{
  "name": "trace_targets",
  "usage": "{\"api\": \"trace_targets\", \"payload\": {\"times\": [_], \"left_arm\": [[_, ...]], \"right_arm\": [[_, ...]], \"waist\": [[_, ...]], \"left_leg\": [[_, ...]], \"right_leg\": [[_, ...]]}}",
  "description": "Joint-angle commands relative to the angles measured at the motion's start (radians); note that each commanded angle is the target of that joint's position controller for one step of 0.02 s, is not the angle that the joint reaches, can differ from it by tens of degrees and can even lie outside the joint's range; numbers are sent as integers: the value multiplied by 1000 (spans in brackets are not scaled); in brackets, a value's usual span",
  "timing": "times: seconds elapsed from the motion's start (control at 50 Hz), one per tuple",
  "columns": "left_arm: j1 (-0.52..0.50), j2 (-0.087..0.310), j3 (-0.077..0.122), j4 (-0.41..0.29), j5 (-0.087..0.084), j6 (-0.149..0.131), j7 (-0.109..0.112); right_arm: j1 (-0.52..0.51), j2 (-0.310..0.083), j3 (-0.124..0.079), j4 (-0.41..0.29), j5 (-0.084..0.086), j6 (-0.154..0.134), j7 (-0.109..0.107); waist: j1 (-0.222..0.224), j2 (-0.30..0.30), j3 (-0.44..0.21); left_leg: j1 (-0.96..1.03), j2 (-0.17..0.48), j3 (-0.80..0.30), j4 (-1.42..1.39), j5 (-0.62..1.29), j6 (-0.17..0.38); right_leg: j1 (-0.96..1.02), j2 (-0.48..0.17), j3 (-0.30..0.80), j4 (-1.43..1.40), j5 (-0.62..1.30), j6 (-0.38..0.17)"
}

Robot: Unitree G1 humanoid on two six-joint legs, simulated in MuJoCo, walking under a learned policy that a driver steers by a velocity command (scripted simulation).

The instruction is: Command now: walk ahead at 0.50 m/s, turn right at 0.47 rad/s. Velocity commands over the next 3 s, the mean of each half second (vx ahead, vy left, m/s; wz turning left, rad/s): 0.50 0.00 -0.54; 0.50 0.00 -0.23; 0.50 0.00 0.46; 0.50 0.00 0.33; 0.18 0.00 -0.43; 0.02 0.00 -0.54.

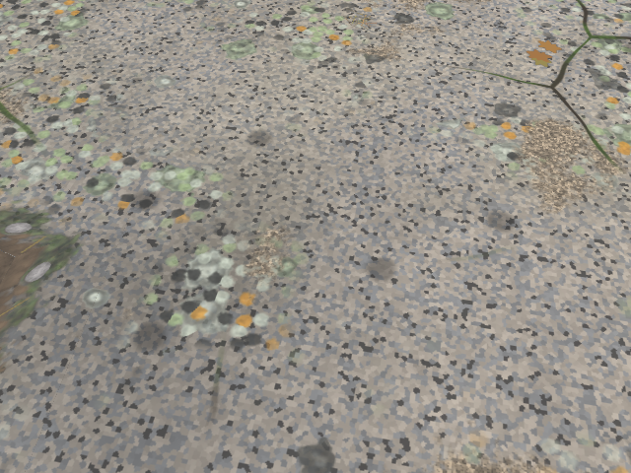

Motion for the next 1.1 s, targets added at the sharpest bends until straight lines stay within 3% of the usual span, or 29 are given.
{"api": "trace_targets", "payload": {"times": [0.02,0.08,0.12,0.14,0.16,0.18,0.2,0.22,0.24,0.26,0.28,0.32,0.36,0.4,0.48,0.58,0.62,0.64,0.66,0.68,0.7,0.72,0.76,0.78,0.82,0.92,1.02,1.06,1.1], "left_arm": [[-84,23,-5,-86,3,-9,-21],[-134,42,-1,-125,3,-5,-35],[-104,68,14,-137,4,-1,-41],[-30,93,30,-126,2,2,-40],[115,136,58,-90,-2,3,-33],[282,220,97,-47,-6,12,-14],[255,336,114,-54,-17,9,-3],[269,270,89,-95,-5,-11,-11],[239,206,71,-88,4,-28,-15],[190,179,63,-91,1,-37,-14],[118,143,52,-104,3,-38,-11],[60,110,39,-134,20,-39,-1],[73,128,43,-132,13,-43,9],[103,155,51,-122,9,-42,24],[155,160,54,-104,1,-29,38],[210,150,55,-81,-5,-14,45],[194,147,56,-82,1,-8,47],[187,122,48,-84,4,-7,45],[190,72,28,-92,13,-10,40],[313,11,8,-101,8,-18,40],[369,35,3,-96,-16,-25,40],[280,128,23,-94,-22,-27,40],[113,132,26,-131,4,-30,38],[92,118,27,-141,16,-34,34],[108,76,18,-140,18,-41,27],[-35,16,-12,-183,27,-59,17],[-154,48,-5,-211,9,-76,1],[-140,75,6,-210,6,-84,0],[-8,118,31,-172,13,-87,11]], "right_arm": [[-53,-164,-40,-55,13,-9,-11],[-28,-185,-51,-31,32,13,-13],[-41,-214,-59,-30,38,29,-17],[-52,-226,-62,-33,42,38,-20],[-69,-221,-57,-38,46,47,-22],[-50,-189,-43,-51,29,43,-26],[38,-36,4,-107,-12,19,-16],[-40,-98,3,-114,24,-21,-3],[-140,-152,-12,-143,64,-43,6],[-160,-143,-7,-146,55,-57,2],[-160,-145,-11,-133,27,-61,-6],[-132,-153,-22,-123,9,-40,-4],[-135,-123,-16,-127,0,-20,-4],[-202,-98,-7,-149,-2,-11,-5],[-344,-67,10,-184,9,-17,9],[-393,-116,-4,-207,23,-37,28],[-323,-136,-14,-189,24,-47,29],[-235,-151,-25,-161,17,-52,25],[-114,-186,-37,-143,-1,-58,20],[12,-266,-56,-124,-18,-53,17],[79,-253,-60,-74,10,-40,30],[25,-169,-36,-91,28,-37,31],[-74,-115,-14,-99,11,-23,27],[-92,-99,-5,-93,5,-22,26],[-90,-90,1,-83,9,-23,25],[-44,-169,-21,-58,36,-9,9],[52,-179,-23,-25,48,14,0],[56,-187,-25,-22,48,24,-5],[50,-157,-16,-26,40,28,-8]], "waist": [[5,78,70],[1,81,82],[35,107,37],[82,119,-16],[166,102,-93],[232,21,-184],[106,-260,-239],[166,-131,-381],[182,-71,-248],[147,-12,-163],[104,22,-108],[51,-1,-87],[43,13,-70],[59,14,-37],[117,-28,-10],[124,-51,-10],[84,-84,-25],[42,-83,-66],[-13,-42,-179],[2,170,-334],[5,379,-357],[-19,233,-206],[-6,108,-37],[19,117,-14],[47,149,-20],[19,126,-11],[-13,132,-8],[16,144,-15],[92,137,-74]], "left_leg": [[-51,298,-54,-118,279,144],[59,325,-25,-57,359,122],[99,324,3,64,659,99],[97,312,20,189,816,84],[37,274,50,391,865,53],[-177,229,53,683,634,2],[-630,19,-19,1045,-283,-73],[-741,-16,-275,1163,-378,-56],[-830,35,-293,1153,-283,-28],[-809,81,-290,1073,-195,-8],[-744,114,-291,982,-137,-10],[-623,137,-297,893,-78,-22],[-600,128,-273,806,-42,-53],[-612,109,-258,672,67,-82],[-520,46,-246,381,312,-96],[-481,25,-290,256,267,-64],[-411,26,-274,237,194,-31],[-290,21,-250,201,204,-3],[-75,113,-323,226,187,52],[283,323,-666,217,76,191],[368,432,-1019,77,-218,277],[256,396,-953,37,-364,238],[14,310,-692,12,-173,190],[-57,273,-629,-7,-76,187],[-119,227,-559,-36,58,196],[-185,190,-439,-64,213,207],[-178,200,-462,-12,184,173],[-165,214,-501,35,149,148],[-217,156,-475,176,198,104]], "right_leg": [[23,-9,-24,-113,60,-23],[3,9,-59,-170,-30,-63],[92,65,-118,-177,-130,-100],[198,109,-151,-176,-172,-124],[400,163,-171,-231,-138,-157],[700,121,-37,-260,-114,-206],[991,-133,537,-372,-293,-389],[1062,-217,816,-535,-441,-440],[991,-201,689,-562,-382,-384],[859,-158,564,-551,-292,-348],[725,-119,463,-549,-172,-319],[581,-75,371,-584,-18,-309],[513,-55,305,-602,91,-315],[470,-25,251,-612,113,-298],[414,34,207,-598,-21,-236],[530,-20,336,-489,-89,-212],[564,-34,366,-424,-32,-195],[560,0,344,-347,47,-174],[499,50,288,-150,39,-141],[220,180,172,181,-233,-67],[-14,204,131,395,-564,-37],[-96,149,164,469,-501,-36],[-78,86,104,419,-373,-39],[-43,52,91,352,-329,-42],[27,30,55,261,-303,-35],[112,51,2,-104,-122,9],[239,103,9,-294,17,22],[315,103,16,-348,-10,2],[540,91,7,-397,-46,-39]]}}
